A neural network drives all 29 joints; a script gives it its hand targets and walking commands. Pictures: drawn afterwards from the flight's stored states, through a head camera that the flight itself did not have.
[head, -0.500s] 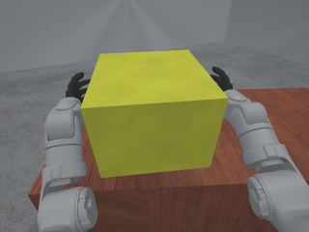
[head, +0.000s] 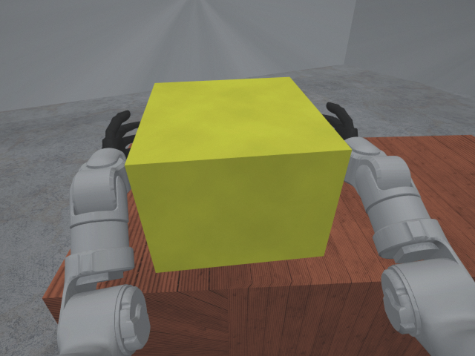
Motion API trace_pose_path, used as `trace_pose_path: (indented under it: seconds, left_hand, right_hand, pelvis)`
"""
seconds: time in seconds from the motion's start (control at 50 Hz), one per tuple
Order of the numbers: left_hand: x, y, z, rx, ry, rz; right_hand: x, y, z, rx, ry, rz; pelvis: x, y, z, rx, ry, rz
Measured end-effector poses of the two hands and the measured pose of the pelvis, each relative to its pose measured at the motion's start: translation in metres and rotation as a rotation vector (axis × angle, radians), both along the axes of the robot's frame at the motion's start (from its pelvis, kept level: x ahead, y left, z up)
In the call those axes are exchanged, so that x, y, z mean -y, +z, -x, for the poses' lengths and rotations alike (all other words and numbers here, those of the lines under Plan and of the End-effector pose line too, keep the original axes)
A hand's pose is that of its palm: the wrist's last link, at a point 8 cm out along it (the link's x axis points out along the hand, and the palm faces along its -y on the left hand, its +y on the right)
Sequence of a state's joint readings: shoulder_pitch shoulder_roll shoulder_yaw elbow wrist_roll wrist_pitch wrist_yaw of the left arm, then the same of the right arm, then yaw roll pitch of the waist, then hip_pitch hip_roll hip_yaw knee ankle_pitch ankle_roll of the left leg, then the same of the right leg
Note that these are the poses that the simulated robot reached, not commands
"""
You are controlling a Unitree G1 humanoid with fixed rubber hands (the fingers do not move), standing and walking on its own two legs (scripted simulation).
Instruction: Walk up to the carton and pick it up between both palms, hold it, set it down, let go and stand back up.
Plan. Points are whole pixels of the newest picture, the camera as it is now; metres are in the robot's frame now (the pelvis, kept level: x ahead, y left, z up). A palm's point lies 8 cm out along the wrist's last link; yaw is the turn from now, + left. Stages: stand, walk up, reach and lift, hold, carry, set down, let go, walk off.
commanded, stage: hold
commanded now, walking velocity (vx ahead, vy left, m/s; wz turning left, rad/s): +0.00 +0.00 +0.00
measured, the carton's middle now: (231, 161) +0.41 +0.00 +0.22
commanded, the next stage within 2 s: none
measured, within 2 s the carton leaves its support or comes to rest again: neither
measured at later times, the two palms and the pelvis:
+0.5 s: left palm (116, 156) +0.36 +0.19 +0.26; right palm (343, 144) +0.36 -0.18 +0.26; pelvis +0.00 +0.00 +0.00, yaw +0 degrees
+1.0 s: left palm (118, 158) +0.37 +0.19 +0.25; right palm (341, 143) +0.37 -0.18 +0.26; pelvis +0.01 +0.00 +0.00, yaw +0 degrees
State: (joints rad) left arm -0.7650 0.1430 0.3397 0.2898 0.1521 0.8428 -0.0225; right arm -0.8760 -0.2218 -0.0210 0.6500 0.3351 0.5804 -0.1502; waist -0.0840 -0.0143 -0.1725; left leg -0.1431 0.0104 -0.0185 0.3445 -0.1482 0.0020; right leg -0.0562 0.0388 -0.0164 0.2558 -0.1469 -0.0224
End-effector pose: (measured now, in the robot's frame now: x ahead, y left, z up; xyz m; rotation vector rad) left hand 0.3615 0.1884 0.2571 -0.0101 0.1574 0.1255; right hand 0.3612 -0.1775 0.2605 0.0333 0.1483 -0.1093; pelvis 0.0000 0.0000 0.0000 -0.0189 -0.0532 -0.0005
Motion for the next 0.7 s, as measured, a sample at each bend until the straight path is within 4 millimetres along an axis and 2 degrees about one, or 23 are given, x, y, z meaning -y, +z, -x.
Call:
trace_pose_path:
  seconds: [0.46, 0.7]
  left_hand:
    - [0.000, 0.003, -0.001, 0.007, 0.001, 0.002]
    - [-0.002, 0.001, -0.009, -0.006, 0.005, -0.007]
  right_hand:
    - [0.000, 0.003, -0.001, 0.007, 0.001, 0.002]
    - [-0.003, 0.005, -0.011, -0.008, 0.005, 0.022]
  pelvis:
    - [0.001, 0.000, -0.001, -0.004, 0.001, 0.000]
    - [0.000, 0.000, -0.002, -0.025, -0.006, 0.002]
